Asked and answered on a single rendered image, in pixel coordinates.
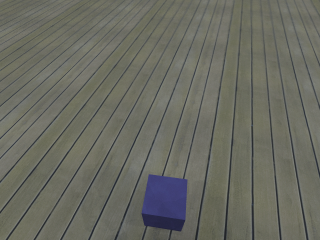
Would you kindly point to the carton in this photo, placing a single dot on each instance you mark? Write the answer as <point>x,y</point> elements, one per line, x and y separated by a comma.
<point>164,204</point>

